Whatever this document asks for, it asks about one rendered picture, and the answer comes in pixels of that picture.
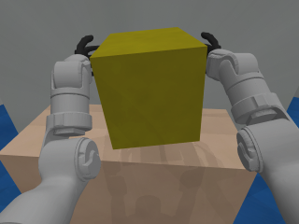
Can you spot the robot left forearm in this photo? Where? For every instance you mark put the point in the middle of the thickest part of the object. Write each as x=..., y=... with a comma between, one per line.
x=69, y=116

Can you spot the robot right hand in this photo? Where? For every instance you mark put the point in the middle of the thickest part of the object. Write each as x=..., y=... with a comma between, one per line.
x=212, y=40

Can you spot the pedestal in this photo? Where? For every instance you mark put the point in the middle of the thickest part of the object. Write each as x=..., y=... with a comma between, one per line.
x=200, y=182

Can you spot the carton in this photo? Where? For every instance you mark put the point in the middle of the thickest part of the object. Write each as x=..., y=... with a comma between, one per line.
x=151, y=87

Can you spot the robot left upper arm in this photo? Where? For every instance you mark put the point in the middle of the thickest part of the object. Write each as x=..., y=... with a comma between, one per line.
x=65, y=166

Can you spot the robot left hand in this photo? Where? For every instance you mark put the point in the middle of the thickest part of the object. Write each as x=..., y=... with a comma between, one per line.
x=82, y=50

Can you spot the robot right upper arm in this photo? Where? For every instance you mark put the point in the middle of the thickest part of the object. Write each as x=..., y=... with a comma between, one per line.
x=271, y=149

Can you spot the robot right forearm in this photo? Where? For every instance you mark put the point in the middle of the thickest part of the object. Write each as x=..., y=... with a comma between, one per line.
x=251, y=100

